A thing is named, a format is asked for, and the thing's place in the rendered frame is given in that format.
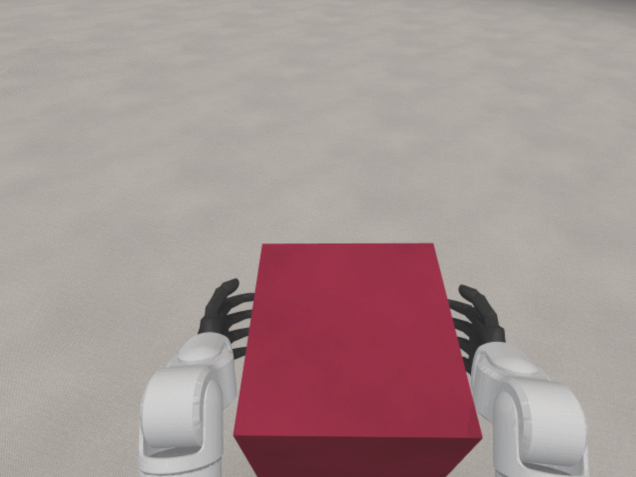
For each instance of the carton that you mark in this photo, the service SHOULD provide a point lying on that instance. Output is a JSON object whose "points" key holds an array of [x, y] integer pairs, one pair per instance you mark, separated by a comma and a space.
{"points": [[352, 365]]}

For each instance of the left robot forearm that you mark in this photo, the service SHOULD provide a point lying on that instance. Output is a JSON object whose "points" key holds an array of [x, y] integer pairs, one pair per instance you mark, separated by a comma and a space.
{"points": [[181, 430]]}

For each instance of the robot left hand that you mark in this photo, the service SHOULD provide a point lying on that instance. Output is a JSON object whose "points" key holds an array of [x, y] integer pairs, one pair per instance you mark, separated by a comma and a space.
{"points": [[216, 319]]}

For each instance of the right robot forearm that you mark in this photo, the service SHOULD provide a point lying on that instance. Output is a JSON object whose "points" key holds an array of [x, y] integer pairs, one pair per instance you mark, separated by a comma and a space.
{"points": [[539, 427]]}

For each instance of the robot right hand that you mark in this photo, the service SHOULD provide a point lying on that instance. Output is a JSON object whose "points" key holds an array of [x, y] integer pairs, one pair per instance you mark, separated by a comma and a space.
{"points": [[484, 327]]}

